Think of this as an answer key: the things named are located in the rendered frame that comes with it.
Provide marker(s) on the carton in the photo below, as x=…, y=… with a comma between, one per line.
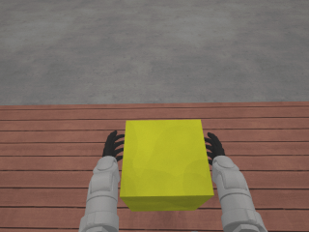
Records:
x=165, y=166

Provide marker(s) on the robot right hand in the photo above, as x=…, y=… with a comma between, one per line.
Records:
x=215, y=147

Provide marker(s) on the robot left hand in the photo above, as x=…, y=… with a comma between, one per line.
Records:
x=110, y=146

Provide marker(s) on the robot left forearm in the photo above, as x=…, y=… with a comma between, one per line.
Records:
x=102, y=198

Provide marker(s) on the robot right forearm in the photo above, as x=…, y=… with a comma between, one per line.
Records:
x=238, y=211

